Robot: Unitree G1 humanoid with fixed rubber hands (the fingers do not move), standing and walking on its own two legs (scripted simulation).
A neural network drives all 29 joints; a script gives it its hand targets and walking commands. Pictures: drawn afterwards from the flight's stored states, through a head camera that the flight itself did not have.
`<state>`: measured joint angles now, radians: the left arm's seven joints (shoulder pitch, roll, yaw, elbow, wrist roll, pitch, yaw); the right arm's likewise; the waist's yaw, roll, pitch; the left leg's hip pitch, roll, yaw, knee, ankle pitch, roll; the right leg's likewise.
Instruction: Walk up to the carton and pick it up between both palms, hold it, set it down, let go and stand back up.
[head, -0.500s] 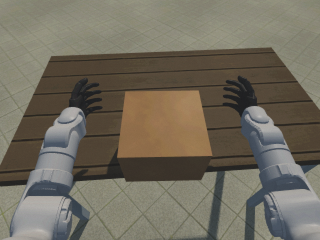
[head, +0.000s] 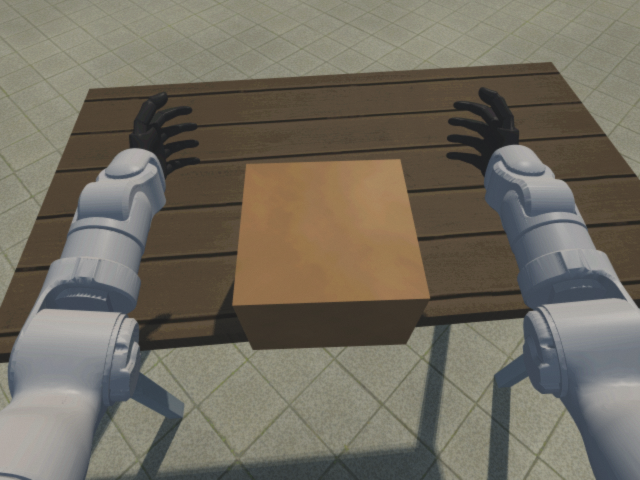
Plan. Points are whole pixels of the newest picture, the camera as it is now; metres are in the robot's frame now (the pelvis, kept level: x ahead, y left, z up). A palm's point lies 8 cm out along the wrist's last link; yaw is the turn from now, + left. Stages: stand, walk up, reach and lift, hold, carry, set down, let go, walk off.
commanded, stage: reach and lift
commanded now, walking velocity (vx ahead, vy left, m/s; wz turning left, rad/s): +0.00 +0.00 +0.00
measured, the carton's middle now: (326, 254) +0.41 -0.01 +0.00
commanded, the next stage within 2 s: none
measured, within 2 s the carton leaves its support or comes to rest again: neither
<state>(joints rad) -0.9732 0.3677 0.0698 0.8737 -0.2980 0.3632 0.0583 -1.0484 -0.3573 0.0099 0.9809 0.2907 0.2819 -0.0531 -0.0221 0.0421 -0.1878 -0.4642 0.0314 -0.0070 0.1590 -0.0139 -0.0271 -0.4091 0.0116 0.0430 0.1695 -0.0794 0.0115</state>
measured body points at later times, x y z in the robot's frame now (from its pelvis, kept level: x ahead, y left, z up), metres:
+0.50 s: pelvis -0.01 +0.01 -0.01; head +0.11 -0.01 +0.43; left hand +0.48 +0.19 +0.04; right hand +0.47 -0.21 +0.04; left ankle +0.01 +0.13 -0.75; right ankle -0.03 -0.12 -0.75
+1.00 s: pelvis +0.00 +0.01 -0.01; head +0.12 -0.02 +0.42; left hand +0.48 +0.19 +0.03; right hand +0.47 -0.21 +0.04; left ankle +0.01 +0.14 -0.75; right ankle -0.02 -0.12 -0.75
